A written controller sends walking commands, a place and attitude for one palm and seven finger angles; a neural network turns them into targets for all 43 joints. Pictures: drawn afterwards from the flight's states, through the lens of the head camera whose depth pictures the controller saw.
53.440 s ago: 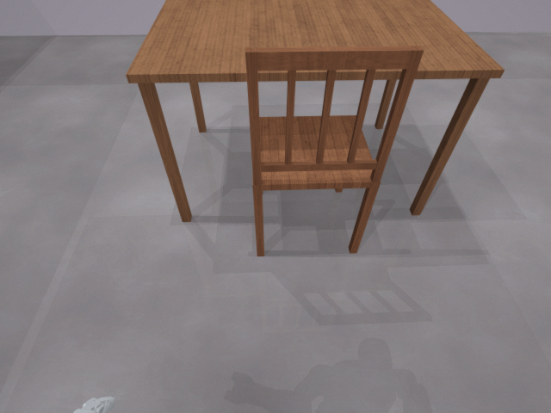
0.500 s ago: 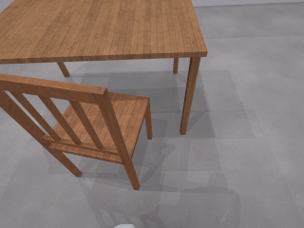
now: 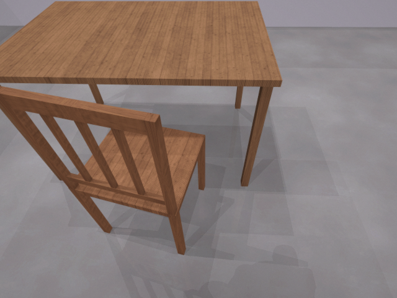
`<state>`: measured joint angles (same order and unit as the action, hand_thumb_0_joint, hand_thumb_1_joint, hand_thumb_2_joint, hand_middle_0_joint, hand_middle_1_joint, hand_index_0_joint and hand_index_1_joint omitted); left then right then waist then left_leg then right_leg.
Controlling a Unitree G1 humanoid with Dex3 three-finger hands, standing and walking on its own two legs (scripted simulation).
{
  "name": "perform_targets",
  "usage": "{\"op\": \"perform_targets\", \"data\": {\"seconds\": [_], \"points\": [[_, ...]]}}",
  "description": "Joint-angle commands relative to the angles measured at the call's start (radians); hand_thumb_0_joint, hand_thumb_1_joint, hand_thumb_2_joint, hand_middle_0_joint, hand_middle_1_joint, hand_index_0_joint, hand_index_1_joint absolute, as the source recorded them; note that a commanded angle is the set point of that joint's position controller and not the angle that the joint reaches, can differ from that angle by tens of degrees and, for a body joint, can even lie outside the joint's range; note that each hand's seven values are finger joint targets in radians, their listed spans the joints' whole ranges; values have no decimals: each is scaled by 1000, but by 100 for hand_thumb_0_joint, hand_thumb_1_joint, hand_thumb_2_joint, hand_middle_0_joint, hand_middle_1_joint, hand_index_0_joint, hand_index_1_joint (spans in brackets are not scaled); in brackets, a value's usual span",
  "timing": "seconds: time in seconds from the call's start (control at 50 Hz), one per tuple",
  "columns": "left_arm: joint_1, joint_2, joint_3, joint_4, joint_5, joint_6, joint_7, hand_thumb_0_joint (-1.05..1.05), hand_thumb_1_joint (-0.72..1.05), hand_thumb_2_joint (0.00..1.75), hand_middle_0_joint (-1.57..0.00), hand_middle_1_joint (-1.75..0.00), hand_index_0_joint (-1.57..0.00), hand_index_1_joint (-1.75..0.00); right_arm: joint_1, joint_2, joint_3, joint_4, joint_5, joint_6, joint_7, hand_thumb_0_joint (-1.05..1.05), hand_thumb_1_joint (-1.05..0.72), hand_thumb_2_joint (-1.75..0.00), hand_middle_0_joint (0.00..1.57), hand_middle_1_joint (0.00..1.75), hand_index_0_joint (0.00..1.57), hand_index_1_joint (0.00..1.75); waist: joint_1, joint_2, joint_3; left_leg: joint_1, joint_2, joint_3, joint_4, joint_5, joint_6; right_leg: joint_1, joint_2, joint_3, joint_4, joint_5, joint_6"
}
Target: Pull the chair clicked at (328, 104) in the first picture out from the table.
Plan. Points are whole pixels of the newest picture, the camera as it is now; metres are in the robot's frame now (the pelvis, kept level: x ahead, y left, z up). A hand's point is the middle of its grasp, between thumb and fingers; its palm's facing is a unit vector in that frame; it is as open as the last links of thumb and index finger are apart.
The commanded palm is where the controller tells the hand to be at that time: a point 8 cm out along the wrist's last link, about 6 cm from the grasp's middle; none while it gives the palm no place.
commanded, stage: come to a stop and stand still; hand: left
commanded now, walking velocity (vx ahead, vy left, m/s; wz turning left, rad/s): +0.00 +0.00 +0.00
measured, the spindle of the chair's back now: (99, 157) +0.48 +0.34 -0.08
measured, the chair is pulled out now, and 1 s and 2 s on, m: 0.15 0.15 0.15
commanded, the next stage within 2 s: look again from close up in 0.16 s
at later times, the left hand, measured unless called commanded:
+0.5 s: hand out of the picture +0.06 +0.22 -0.17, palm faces -0.01 -0.97 -0.25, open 7.4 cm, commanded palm none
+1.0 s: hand out of the picture +0.03 +0.22 -0.17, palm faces -0.01 -0.98 -0.21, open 7.4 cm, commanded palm none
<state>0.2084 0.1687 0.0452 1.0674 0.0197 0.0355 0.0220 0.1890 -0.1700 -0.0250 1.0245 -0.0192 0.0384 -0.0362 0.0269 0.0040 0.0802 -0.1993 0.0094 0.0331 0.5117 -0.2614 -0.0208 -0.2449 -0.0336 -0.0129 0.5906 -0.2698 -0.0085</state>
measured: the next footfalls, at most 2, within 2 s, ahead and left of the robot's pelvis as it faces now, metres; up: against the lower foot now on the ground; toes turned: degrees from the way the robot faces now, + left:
none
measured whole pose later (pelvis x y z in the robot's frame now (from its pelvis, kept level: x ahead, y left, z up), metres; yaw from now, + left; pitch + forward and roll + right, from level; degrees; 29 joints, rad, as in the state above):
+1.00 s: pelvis +0.01 +0.04 +0.01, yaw -1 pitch -2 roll +0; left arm 0.28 0.18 -0.02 1.06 0.02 0.01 0.03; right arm 0.19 -0.20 0.00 1.07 -0.01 0.00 -0.01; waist 0.01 0.00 0.04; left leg -0.17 -0.01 0.06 0.46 -0.25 0.03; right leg -0.18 -0.05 0.02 0.46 -0.24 0.05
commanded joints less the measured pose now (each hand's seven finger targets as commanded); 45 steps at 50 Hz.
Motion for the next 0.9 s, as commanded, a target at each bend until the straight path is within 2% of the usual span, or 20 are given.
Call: {"op": "perform_targets", "data": {"seconds": [0.0,0.02,0.04,0.08,0.14,0.16,0.22,0.24,0.26,0.28,0.3,0.34,0.36,0.42,0.44,0.5,0.54,0.62,0.72,0.88], "points": [[-1,153,14,-36,0,-28,-1,0,90,90,-20,-30,-20,-30,108,-100,-28,-15,8,-3,15,0,-90,-90,20,30,20,30,-53,-147,29,12,20,-35,-61,-125,30,-154,-119,189,-354,-305,-45],[-12,144,15,-40,2,-28,0,0,90,90,-20,-30,-20,-30,128,-87,-30,-2,3,-1,15,0,-90,-90,20,30,20,30,-64,-196,44,50,18,-29,-37,-86,31,-213,-113,198,-380,-353,-47],[-13,135,14,-36,4,-29,3,0,90,90,-20,-30,-20,-30,145,-77,-29,9,2,1,15,0,-90,-90,20,30,20,30,-70,-211,55,72,25,-28,-40,-61,34,-236,-102,179,-390,-354,-44],[-8,116,11,-34,-1,-33,1,0,90,90,-20,-30,-20,-30,171,-72,-20,30,-1,-14,14,0,-90,-90,20,30,20,30,-74,-123,35,60,47,-50,-101,-30,41,-195,-75,145,-343,-259,-30],[49,92,6,-10,-6,-38,2,0,90,90,-20,-30,-20,-30,148,-79,-14,35,-3,-31,8,0,-90,-90,20,30,20,30,-42,15,16,-25,81,-91,-196,-80,44,-70,-38,106,-297,-138,-20],[59,89,7,-2,-7,-39,2,0,90,90,-20,-30,-20,-30,147,-77,-10,39,-3,-37,7,0,-90,-90,20,30,20,30,-38,40,7,-45,86,-97,-214,-88,44,-35,-37,96,-281,-93,-20],[88,79,3,20,-10,-46,1,0,90,90,-20,-30,-20,-30,163,-72,-4,50,0,-51,1,0,-90,-90,20,30,20,30,-27,47,-40,-31,90,-92,-216,-8,41,35,-38,83,-256,24,-24],[52,314,-18,-77,2,-73,2,0,90,90,-20,-30,-20,-30,37,-245,-29,-74,-5,-50,15,0,-90,-90,20,30,20,30,-38,4,90,-65,41,-84,-127,76,47,-43,-22,63,-211,10,-44],[69,238,12,-84,-2,-74,11,0,90,90,-20,-30,-20,-30,38,-221,-48,-98,-6,-67,11,0,-90,-90,20,30,20,30,-14,32,-78,-68,70,-80,-64,-41,48,-36,-78,125,-207,-135,-42],[69,207,12,-70,2,-75,15,0,90,90,-20,-30,-20,-30,67,-168,-45,-78,-9,-68,7,0,-90,-90,20,30,20,30,-36,15,-132,-62,50,-82,-24,2,46,-18,-100,159,-222,-109,-54],[73,198,1,-77,-2,-72,16,0,90,90,-20,-30,-20,-30,109,-145,-37,-66,-5,-64,6,0,-90,-90,20,30,20,30,-44,1,-162,-45,41,-70,2,8,42,-11,-117,170,-236,-121,-60],[69,164,-8,-96,-2,-61,18,0,90,90,-20,-30,-20,-30,168,-99,-24,-63,-9,-58,11,0,-90,-90,20,30,20,30,-60,-63,-159,-56,33,-54,26,0,39,-28,-115,163,-235,-138,-57],[60,165,-5,-97,-3,-58,19,0,90,90,-20,-30,-20,-30,167,-103,-25,-55,-7,-59,11,0,-90,-90,20,30,20,30,-57,-75,-121,-68,37,-58,19,19,39,-47,-108,145,-226,-113,-52],[49,177,-4,-107,-5,-64,18,0,90,90,-20,-30,-20,-30,153,-157,-31,-56,1,-76,8,0,-90,-90,20,30,20,30,-46,1,-95,-59,87,-102,-41,174,54,-19,-58,77,-133,88,-34],[65,159,-12,-108,-6,-60,19,0,90,90,-20,-30,-20,-30,156,-152,-24,-52,0,-77,9,0,-90,-90,20,30,20,30,-36,12,-108,-52,105,-112,-42,247,61,4,-44,52,-108,136,-25],[66,177,-9,-101,-8,-58,18,0,90,90,-20,-30,-20,-30,123,-186,-28,-52,2,-80,5,0,-90,-90,20,30,20,30,-25,53,-79,-54,114,-112,-67,316,65,25,-40,35,-96,173,-15],[67,169,-15,-103,-7,-53,17,0,90,90,-20,-30,-20,-30,114,-177,-21,-50,1,-78,6,0,-90,-90,20,30,20,30,-25,46,-78,-41,112,-104,-69,344,63,41,-40,37,-97,200,-12],[47,179,-18,-104,-7,-46,15,0,90,90,-20,-30,-20,-30,75,-184,-18,-53,0,-71,9,0,-90,-90,20,30,20,30,-26,29,-40,-46,102,-96,-105,243,56,29,-47,46,-127,167,-2],[50,168,-24,-102,-5,-46,15,0,90,90,-20,-30,-20,-30,51,-177,-13,-44,1,-67,15,0,-90,-90,20,30,20,30,-32,-16,-71,7,95,-81,-109,256,50,38,-55,59,-147,203,6],[79,152,-33,-72,-4,-46,16,0,90,90,-20,-30,-20,-30,28,-165,-7,-14,8,-63,19,0,-90,-90,20,30,20,30,-31,-3,-61,27,91,-73,-147,198,45,42,-62,69,-184,175,13]]}}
